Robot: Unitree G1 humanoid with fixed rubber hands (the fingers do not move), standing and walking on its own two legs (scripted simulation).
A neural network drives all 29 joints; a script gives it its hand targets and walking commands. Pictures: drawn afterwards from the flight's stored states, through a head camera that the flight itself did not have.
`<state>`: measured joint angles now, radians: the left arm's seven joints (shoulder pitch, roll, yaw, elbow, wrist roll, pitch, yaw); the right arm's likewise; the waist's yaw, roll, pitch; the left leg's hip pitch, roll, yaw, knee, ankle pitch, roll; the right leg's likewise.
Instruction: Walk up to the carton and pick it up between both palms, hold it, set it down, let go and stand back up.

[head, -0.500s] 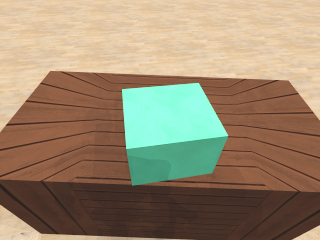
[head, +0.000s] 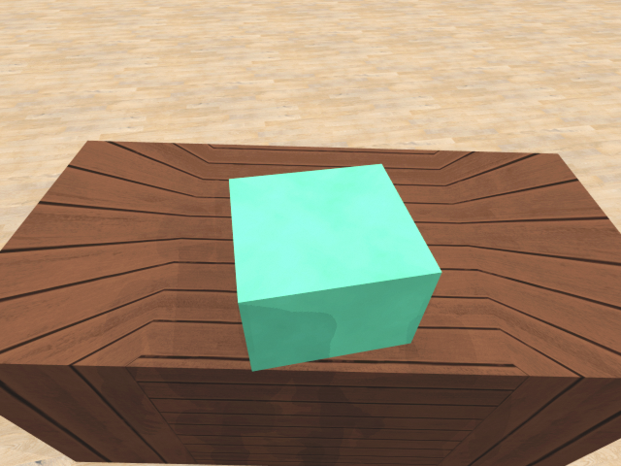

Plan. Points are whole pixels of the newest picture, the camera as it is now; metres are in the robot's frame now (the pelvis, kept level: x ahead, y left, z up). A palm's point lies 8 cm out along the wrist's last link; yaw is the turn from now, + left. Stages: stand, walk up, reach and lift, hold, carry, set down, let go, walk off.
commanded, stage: stand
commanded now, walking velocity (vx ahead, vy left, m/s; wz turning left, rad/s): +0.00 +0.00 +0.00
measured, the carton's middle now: (320, 261) +0.47 +0.00 -0.03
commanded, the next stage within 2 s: none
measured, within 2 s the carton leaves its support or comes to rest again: neither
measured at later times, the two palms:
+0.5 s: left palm out of the picture +0.03 +0.25 -0.13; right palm out of the picture +0.02 -0.25 -0.12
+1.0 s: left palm out of the picture +0.01 +0.24 -0.13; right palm out of the picture +0.01 -0.25 -0.13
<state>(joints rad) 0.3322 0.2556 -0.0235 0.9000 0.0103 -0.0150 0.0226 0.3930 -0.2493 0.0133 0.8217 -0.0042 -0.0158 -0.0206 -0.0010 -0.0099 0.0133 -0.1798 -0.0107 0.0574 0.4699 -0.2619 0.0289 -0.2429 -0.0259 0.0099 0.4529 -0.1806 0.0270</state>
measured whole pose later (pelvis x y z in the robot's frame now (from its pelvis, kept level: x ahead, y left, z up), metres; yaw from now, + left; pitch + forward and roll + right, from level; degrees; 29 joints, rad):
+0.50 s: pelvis +0.01 +0.00 +0.00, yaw +0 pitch -2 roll +0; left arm 0.32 0.24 -0.03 0.97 0.01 -0.01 0.03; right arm 0.38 -0.23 0.01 0.89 0.00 -0.01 -0.03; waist 0.00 -0.01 0.02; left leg -0.15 -0.01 0.05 0.44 -0.26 0.02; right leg -0.22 -0.02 0.00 0.44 -0.19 0.02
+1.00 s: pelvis +0.01 -0.01 +0.00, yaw +1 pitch -1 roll +0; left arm 0.33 0.22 -0.03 1.01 0.00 -0.01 0.04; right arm 0.38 -0.21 0.01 0.95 0.00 -0.01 -0.04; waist 0.00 -0.01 0.02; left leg -0.15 -0.01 0.04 0.43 -0.25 0.02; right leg -0.22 -0.02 0.00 0.42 -0.18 0.02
